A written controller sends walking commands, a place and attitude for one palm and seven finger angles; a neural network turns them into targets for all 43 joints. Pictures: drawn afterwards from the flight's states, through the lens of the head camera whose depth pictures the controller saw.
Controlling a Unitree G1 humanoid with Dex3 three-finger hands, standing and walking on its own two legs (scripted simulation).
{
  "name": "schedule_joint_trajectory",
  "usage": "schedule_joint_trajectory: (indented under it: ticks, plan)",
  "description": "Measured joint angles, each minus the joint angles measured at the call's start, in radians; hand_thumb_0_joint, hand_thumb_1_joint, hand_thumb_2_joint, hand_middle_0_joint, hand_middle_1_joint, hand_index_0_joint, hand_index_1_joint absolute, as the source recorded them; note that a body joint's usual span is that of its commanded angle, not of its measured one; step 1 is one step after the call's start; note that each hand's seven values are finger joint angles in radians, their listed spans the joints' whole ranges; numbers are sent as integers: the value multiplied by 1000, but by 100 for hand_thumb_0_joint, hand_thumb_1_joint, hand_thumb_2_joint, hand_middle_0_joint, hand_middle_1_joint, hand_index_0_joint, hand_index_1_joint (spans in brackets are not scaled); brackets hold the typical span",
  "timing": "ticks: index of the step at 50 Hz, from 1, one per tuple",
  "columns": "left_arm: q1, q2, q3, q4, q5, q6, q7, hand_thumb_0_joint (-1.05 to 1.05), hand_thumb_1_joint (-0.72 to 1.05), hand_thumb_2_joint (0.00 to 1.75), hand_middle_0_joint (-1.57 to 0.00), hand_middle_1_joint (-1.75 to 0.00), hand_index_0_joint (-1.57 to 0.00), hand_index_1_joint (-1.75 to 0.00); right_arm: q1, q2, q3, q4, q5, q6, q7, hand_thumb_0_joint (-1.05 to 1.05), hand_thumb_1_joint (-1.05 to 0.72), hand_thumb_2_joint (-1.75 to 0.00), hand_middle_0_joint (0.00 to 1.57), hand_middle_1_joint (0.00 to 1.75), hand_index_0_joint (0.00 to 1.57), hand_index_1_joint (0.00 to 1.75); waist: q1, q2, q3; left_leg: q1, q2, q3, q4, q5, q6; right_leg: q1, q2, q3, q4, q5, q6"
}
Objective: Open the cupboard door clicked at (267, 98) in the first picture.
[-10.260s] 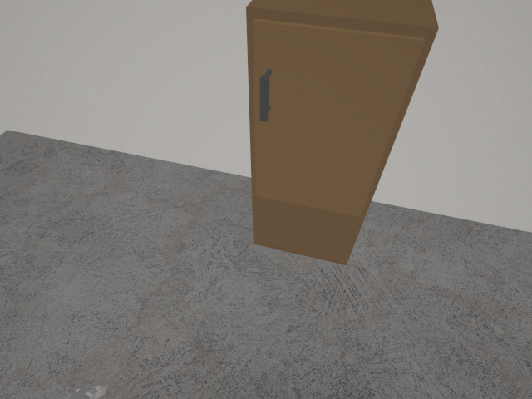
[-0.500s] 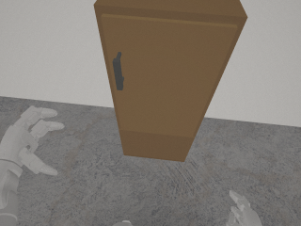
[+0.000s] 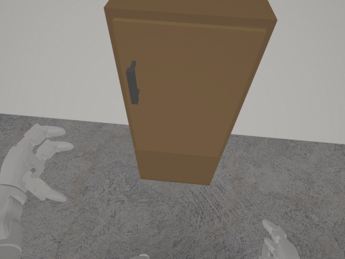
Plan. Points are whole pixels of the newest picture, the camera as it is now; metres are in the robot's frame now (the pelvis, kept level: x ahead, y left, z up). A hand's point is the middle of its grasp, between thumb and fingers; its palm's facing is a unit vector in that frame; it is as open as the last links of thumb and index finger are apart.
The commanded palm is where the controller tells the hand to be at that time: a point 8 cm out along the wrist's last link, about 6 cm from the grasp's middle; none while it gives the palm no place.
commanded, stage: move the hooked fingers beside the handle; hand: left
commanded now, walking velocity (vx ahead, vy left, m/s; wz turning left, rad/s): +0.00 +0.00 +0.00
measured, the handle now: (134, 83) +0.58 +0.15 +0.06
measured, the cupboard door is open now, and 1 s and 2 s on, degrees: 0 0 0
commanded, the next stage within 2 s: none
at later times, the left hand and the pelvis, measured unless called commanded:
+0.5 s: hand (78, 136) +0.36 +0.25 +0.07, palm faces -0.06 -1.00 +0.00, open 14.0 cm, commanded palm +0.34 +0.30 +0.08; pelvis +0.00 +0.00 +0.00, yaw +0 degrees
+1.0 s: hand (94, 116) +0.43 +0.23 +0.07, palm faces -0.06 -1.00 +0.00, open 14.0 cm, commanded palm +0.41 +0.28 +0.07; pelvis +0.01 +0.00 -0.01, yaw -1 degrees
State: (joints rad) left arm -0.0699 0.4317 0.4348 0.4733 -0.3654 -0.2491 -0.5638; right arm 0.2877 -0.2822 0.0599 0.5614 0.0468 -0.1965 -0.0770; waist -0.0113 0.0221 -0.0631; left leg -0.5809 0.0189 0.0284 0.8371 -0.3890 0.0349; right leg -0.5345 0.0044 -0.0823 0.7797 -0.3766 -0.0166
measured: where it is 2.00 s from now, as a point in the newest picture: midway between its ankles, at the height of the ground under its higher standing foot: outside the picture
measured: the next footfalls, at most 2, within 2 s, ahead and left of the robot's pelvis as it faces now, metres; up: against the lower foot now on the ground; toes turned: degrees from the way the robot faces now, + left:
none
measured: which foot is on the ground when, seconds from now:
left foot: down 0.00-1.00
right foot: down 0.00-1.00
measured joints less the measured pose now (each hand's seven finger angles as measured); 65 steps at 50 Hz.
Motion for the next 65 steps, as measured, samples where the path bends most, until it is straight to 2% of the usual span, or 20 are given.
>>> schedule_joint_trajectory:
  ticks: [7,14,18,25,37,51,65]
  plan:
    - [-7,-3,-7,2,5,2,-3,-2,-50,30,-30,-120,-30,-120,-8,-1,2,-3,1,-6,-5,1,-90,-90,21,30,21,30,4,1,3,-7,-1,-5,6,-1,0,-4,-1,-4,4,-1,0]
    - [-140,-1,-45,90,35,2,17,-2,-50,30,-30,-120,-30,-120,-16,-7,4,18,2,-5,-18,1,-90,-90,21,30,21,30,6,-2,12,-33,-7,-16,22,-1,0,-25,-7,-16,20,-6,-1]
    - [-210,3,-62,137,57,4,30,-2,-50,30,-30,-120,-30,-120,-15,-5,6,22,-1,5,-15,1,-90,-90,21,30,21,30,-8,-7,10,-46,-7,-11,22,-1,-1,-41,-7,-11,24,-7,-1]
    - [-265,17,-43,193,77,3,59,-2,-50,30,-30,-120,-30,-120,18,-2,-1,9,-4,37,4,1,-90,-90,21,30,21,30,-33,-8,-2,-59,1,7,18,-8,-1,-65,1,8,25,-9,-1]
    - [-333,21,-31,281,97,-31,84,-2,-50,30,-30,-120,-30,-120,61,-8,-16,37,-4,96,15,1,-90,-90,21,29,21,30,-47,-5,-11,-80,6,10,20,-15,-3,-89,5,12,29,-15,-2]
    - [-546,70,-32,507,151,-72,101,-2,-50,30,-30,-120,-30,-120,56,-8,-16,45,-10,143,25,1,-90,-90,21,29,21,30,-78,-12,-20,-143,12,7,53,-20,-6,-151,10,9,60,-19,-6]
    - [-728,134,-13,666,209,-105,134,-2,-50,30,-30,-120,-30,-120,91,-9,-12,63,-23,197,37,0,-90,-90,21,29,21,30,-123,-11,-18,-234,21,7,103,-32,-4,-240,17,10,100,-24,-6]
